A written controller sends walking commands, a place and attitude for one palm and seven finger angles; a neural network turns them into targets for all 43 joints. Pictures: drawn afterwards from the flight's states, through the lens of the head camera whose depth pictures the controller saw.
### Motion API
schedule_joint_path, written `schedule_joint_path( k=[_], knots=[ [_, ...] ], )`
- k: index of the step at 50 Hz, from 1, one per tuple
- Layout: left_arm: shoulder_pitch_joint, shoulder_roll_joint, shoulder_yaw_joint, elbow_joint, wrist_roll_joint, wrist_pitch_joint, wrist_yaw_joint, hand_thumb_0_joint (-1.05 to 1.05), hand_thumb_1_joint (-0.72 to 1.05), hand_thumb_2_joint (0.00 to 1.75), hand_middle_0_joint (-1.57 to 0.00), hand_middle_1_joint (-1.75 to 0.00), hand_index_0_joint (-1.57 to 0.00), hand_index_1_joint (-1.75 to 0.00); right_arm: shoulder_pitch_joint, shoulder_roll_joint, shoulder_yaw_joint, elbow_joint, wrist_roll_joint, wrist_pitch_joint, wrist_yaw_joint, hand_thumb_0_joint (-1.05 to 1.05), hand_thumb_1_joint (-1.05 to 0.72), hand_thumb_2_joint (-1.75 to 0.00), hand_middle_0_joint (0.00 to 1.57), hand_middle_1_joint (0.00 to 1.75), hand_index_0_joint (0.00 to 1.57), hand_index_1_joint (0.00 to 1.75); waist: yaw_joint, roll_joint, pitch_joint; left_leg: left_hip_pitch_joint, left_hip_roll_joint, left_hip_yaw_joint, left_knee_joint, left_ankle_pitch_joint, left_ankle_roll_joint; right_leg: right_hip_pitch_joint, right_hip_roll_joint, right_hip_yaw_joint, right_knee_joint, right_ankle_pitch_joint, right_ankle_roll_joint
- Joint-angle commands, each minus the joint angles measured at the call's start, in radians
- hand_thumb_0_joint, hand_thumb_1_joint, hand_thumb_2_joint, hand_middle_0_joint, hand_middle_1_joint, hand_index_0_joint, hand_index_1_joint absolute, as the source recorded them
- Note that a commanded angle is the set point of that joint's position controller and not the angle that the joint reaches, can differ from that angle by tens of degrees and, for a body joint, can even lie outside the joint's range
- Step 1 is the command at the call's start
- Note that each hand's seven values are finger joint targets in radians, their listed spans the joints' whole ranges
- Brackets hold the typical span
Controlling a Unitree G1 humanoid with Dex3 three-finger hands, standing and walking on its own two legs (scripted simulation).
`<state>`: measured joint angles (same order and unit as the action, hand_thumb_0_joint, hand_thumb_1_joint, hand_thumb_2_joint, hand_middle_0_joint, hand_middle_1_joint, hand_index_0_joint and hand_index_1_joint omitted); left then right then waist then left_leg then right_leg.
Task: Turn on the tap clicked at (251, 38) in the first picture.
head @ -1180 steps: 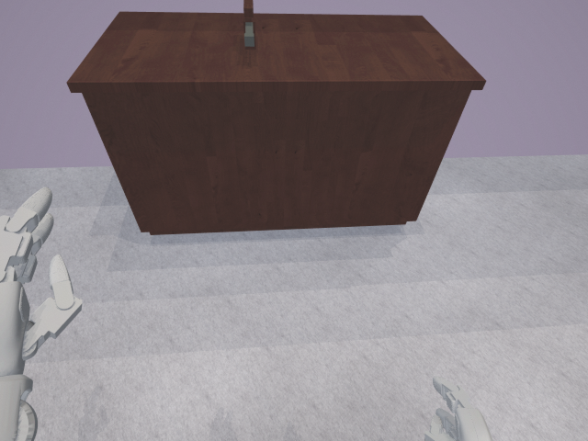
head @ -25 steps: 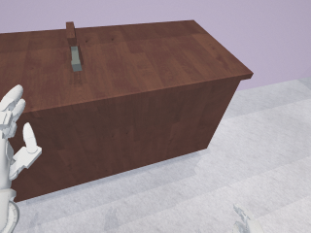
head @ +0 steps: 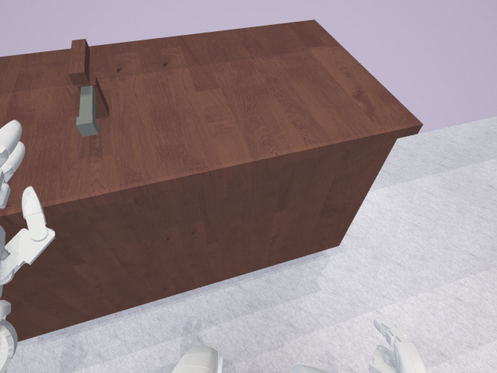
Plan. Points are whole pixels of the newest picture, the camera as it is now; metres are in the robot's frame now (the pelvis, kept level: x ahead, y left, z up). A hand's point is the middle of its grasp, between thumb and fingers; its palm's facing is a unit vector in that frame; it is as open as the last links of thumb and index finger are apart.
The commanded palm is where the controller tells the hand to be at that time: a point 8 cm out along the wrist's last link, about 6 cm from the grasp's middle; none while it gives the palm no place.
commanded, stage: shuffle to correct the standing spot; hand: left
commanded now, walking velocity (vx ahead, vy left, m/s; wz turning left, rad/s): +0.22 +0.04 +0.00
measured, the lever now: (87, 125) +0.50 +0.34 +0.10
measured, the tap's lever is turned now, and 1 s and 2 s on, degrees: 0 0 0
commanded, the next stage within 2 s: come to a stop and stand still in 0.42 s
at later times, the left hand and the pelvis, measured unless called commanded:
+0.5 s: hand (79, 154) +0.33 +0.25 +0.20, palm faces +0.45 -0.79 -0.41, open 7.5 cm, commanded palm +0.28 +0.29 +0.20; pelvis +0.13 +0.00 +0.02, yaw +3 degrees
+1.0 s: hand (113, 119) +0.41 +0.23 +0.19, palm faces +0.38 -0.81 -0.45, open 7.4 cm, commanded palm +0.36 +0.27 +0.20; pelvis +0.19 -0.01 +0.02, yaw -1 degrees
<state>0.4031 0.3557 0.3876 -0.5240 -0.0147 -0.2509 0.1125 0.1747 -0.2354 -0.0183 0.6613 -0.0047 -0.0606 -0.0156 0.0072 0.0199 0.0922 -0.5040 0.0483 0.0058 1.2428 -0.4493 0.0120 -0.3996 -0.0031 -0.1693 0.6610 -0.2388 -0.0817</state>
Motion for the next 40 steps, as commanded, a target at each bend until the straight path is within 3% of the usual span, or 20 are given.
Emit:
schedule_joint_path(
  k=[1,4,6,9,10,12,15,17,18,20,22,24,27,28,30,31,33,35,37,40],
  knots=[
    [-0.067,0.238,0.146,-0.300,-0.021,-0.047,0.045,0.00,0.90,0.90,-0.20,-0.30,-0.20,-0.30,-0.070,-0.051,-0.008,-0.186,-0.001,-0.042,-0.026,0.00,-0.90,-0.90,0.20,0.30,0.20,0.30,-0.001,-0.099,-0.167,0.134,0.072,0.031,-0.297,0.102,-0.001,-0.088,-0.304,0.303,-0.422,-0.342,-0.113],
    [-0.046,0.211,0.132,-0.263,-0.029,-0.025,0.060,0.00,0.90,0.90,-0.20,-0.30,-0.20,-0.30,-0.047,-0.041,-0.007,-0.190,-0.007,-0.059,-0.051,0.00,-0.90,-0.90,0.20,0.30,0.20,0.30,0.006,-0.039,-0.198,0.312,-0.018,0.153,-0.590,0.165,-0.005,-0.044,-0.238,0.252,-0.344,-0.413,-0.081],
    [-0.055,0.181,0.104,-0.235,-0.032,-0.023,0.059,0.00,0.90,0.90,-0.20,-0.30,-0.20,-0.30,-0.032,-0.054,-0.010,-0.204,0.001,-0.071,-0.064,0.00,-0.90,-0.90,0.20,0.30,0.20,0.30,-0.001,0.034,-0.184,0.359,-0.014,0.112,-0.731,0.109,0.007,-0.005,-0.166,0.203,-0.182,-0.342,-0.024],
    [-0.106,0.159,0.093,-0.143,-0.025,-0.027,0.053,0.00,0.90,0.90,-0.20,-0.30,-0.20,-0.30,-0.046,-0.088,-0.014,-0.214,0.017,-0.075,-0.062,0.00,-0.90,-0.90,0.20,0.30,0.20,0.30,-0.019,0.262,-0.122,0.267,0.281,-0.385,-0.982,-0.070,0.153,-0.095,0.002,0.103,0.217,-0.320,0.070],
    [-0.124,0.177,0.099,-0.146,-0.017,-0.025,0.045,0.00,0.90,0.90,-0.20,-0.30,-0.20,-0.30,-0.056,-0.066,-0.012,-0.215,0.014,-0.087,-0.064,0.00,-0.90,-0.90,0.20,0.30,0.20,0.30,-0.018,0.275,-0.086,0.265,0.296,-0.405,-0.991,-0.056,0.182,-0.132,-0.015,0.132,0.271,-0.303,0.070],
    [-0.076,0.145,0.060,-0.157,-0.009,-0.017,0.037,0.00,0.90,0.90,-0.20,-0.30,-0.20,-0.30,-0.046,-0.066,-0.011,-0.212,0.015,-0.090,-0.053,0.00,-0.90,-0.90,0.20,0.30,0.20,0.30,-0.008,0.197,-0.116,0.281,0.252,-0.266,-0.884,0.114,0.168,-0.083,-0.029,0.131,0.153,-0.264,0.071],
    [-0.044,0.167,0.075,-0.202,-0.006,0.000,0.047,0.00,0.90,0.90,-0.20,-0.30,-0.20,-0.30,-0.049,-0.072,-0.003,-0.222,0.016,-0.090,-0.039,0.00,-0.90,-0.90,0.20,0.30,0.20,0.30,0.009,0.108,-0.183,0.158,0.124,-0.023,-0.668,0.185,0.066,0.223,-0.025,0.128,-0.195,-0.063,0.054],
    [-0.082,0.206,0.095,-0.191,-0.011,0.015,0.052,0.00,0.90,0.90,-0.20,-0.30,-0.20,-0.30,-0.049,-0.050,-0.002,-0.220,0.012,-0.085,-0.032,0.00,-0.90,-0.90,0.20,0.30,0.20,0.30,0.011,-0.258,-0.163,-0.123,-0.038,0.110,-0.329,0.010,-0.020,0.376,-0.304,0.605,-0.333,0.011,-0.096],
    [-0.105,0.188,0.077,-0.197,-0.021,0.008,0.052,0.00,0.90,0.90,-0.20,-0.30,-0.20,-0.30,-0.059,-0.071,-0.018,-0.216,0.019,-0.088,-0.027,0.00,-0.90,-0.90,0.20,0.30,0.20,0.30,0.017,-0.259,-0.108,-0.197,-0.009,0.031,-0.186,-0.019,-0.031,0.373,-0.373,0.689,-0.372,0.118,-0.156],
    [-0.089,0.233,0.117,-0.190,-0.015,-0.007,0.061,0.00,0.90,0.90,-0.20,-0.30,-0.20,-0.30,-0.074,-0.050,0.010,-0.188,0.016,-0.081,-0.028,0.00,-0.90,-0.90,0.20,0.30,0.20,0.30,0.014,-0.081,-0.081,-0.238,0.035,-0.020,-0.154,-0.041,-0.031,0.391,-0.376,0.616,-0.307,0.401,-0.181],
    [-0.045,0.209,0.119,-0.177,-0.009,-0.032,0.067,0.00,0.90,0.90,-0.20,-0.30,-0.20,-0.30,-0.067,-0.026,0.023,-0.184,0.005,-0.073,-0.028,0.00,-0.90,-0.90,0.20,0.30,0.20,0.30,0.021,-0.088,-0.149,-0.159,0.035,0.030,-0.340,0.019,-0.023,0.432,-0.300,0.410,-0.232,0.556,-0.131],
    [-0.041,0.186,0.111,-0.154,-0.013,-0.033,0.064,0.00,0.90,0.90,-0.20,-0.30,-0.20,-0.30,-0.069,-0.020,0.021,-0.188,-0.001,-0.071,-0.030,0.00,-0.90,-0.90,0.20,0.30,0.20,0.30,0.025,-0.171,-0.188,0.029,-0.003,0.113,-0.535,0.131,-0.015,0.363,-0.237,0.309,-0.223,0.511,-0.089],
    [-0.066,0.174,0.088,-0.191,-0.021,-0.033,0.063,0.00,0.90,0.90,-0.20,-0.30,-0.20,-0.30,-0.062,-0.044,-0.004,-0.196,-0.001,-0.085,-0.037,0.00,-0.90,-0.90,0.20,0.30,0.20,0.30,0.008,-0.083,-0.255,0.365,-0.048,0.162,-0.783,0.368,0.007,0.264,-0.163,0.226,-0.065,0.430,-0.009],
    [-0.075,0.187,0.099,-0.202,-0.024,-0.035,0.061,0.00,0.90,0.90,-0.20,-0.30,-0.20,-0.30,-0.053,-0.062,-0.016,-0.199,0.004,-0.087,-0.039,0.00,-0.90,-0.90,0.20,0.30,0.20,0.30,-0.003,-0.025,-0.287,0.500,0.036,0.044,-0.801,0.490,0.052,0.161,-0.128,0.201,0.046,0.388,0.040],
    [-0.082,0.170,0.080,-0.193,-0.041,-0.034,0.051,0.00,0.90,0.90,-0.20,-0.30,-0.20,-0.30,-0.054,-0.071,-0.024,-0.215,0.016,-0.088,-0.030,0.00,-0.90,-0.90,0.20,0.30,0.20,0.30,-0.006,0.139,-0.329,0.664,0.281,-0.286,-0.824,0.871,0.193,-0.063,-0.003,0.166,0.304,-0.198,0.096],
    [-0.053,0.176,0.080,-0.190,-0.032,-0.025,0.048,0.00,0.90,0.90,-0.20,-0.30,-0.20,-0.30,-0.062,-0.054,-0.016,-0.204,0.001,-0.089,-0.032,0.00,-0.90,-0.90,0.20,0.30,0.20,0.30,-0.011,0.183,-0.299,0.617,0.311,-0.327,-0.874,0.874,0.212,-0.094,-0.004,0.195,0.370,-0.299,0.089],
    [-0.038,0.191,0.094,-0.248,-0.022,-0.010,0.051,0.00,0.90,0.90,-0.20,-0.30,-0.20,-0.30,-0.063,-0.052,-0.013,-0.200,-0.001,-0.095,-0.032,0.00,-0.90,-0.90,0.20,0.30,0.20,0.30,0.000,0.128,-0.228,0.489,0.281,-0.197,-0.877,0.832,0.173,-0.041,-0.040,0.196,0.245,-0.262,0.083],
    [0.035,0.211,0.126,-0.290,-0.026,0.003,0.061,0.00,0.90,0.90,-0.20,-0.30,-0.20,-0.30,-0.073,-0.055,-0.007,-0.214,0.007,-0.107,-0.031,0.00,-0.90,-0.90,0.20,0.30,0.20,0.30,0.012,0.171,-0.234,0.455,0.221,-0.055,-0.830,0.834,0.101,0.058,-0.026,0.133,0.018,-0.165,0.083],
    [0.086,0.199,0.132,-0.270,-0.030,0.012,0.060,0.00,0.90,0.90,-0.20,-0.30,-0.20,-0.30,-0.062,-0.061,0.004,-0.228,0.009,-0.113,-0.029,0.00,-0.90,-0.90,0.20,0.30,0.20,0.30,0.005,0.184,-0.224,0.347,0.199,-0.016,-0.795,0.729,0.048,0.204,-0.015,0.107,-0.173,-0.002,0.082],
    [0.112,0.193,0.148,-0.196,-0.043,0.025,0.057,0.00,0.90,0.90,-0.20,-0.30,-0.20,-0.30,-0.069,-0.048,0.005,-0.243,0.018,-0.104,-0.035,0.00,-0.90,-0.90,0.20,0.30,0.20,0.30,-0.009,-0.021,-0.249,0.211,0.064,0.074,-0.682,0.407,-0.033,0.342,-0.109,0.269,-0.240,0.558,0.043]
  ],
)
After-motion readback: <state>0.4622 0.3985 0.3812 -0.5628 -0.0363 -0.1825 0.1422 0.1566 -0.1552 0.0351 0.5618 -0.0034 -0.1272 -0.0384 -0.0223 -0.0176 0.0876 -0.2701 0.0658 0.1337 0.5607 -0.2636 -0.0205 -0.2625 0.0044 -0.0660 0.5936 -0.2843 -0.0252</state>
